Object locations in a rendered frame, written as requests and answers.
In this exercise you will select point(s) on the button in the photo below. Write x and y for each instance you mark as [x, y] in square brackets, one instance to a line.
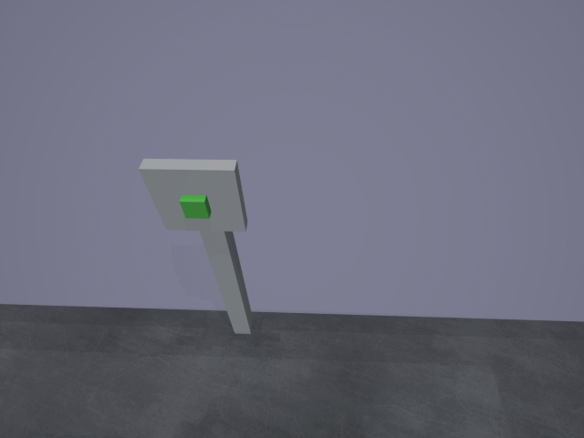
[195, 206]

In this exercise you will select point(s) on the panel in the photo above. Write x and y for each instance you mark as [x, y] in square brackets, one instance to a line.
[166, 181]

